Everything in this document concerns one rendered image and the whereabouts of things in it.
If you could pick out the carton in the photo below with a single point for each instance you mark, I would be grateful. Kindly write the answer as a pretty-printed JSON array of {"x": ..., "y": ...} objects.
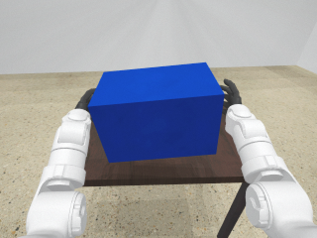
[{"x": 159, "y": 112}]

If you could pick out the right robot hand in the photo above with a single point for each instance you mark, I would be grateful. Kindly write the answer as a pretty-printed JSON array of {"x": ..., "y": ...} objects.
[{"x": 233, "y": 96}]

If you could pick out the robot left upper arm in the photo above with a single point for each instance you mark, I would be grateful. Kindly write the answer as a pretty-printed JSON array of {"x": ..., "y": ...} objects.
[{"x": 57, "y": 214}]

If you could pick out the robot right upper arm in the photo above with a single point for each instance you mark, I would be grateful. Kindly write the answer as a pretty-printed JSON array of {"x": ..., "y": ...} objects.
[{"x": 281, "y": 209}]

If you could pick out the table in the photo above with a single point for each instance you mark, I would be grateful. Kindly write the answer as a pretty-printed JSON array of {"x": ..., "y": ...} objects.
[{"x": 223, "y": 167}]

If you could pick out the robot left forearm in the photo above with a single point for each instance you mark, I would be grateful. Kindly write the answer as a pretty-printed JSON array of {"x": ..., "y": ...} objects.
[{"x": 65, "y": 169}]

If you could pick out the robot right forearm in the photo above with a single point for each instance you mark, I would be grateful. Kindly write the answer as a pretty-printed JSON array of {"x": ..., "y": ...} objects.
[{"x": 258, "y": 156}]

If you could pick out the left robot hand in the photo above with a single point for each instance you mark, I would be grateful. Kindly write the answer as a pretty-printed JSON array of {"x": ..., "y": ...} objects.
[{"x": 84, "y": 101}]

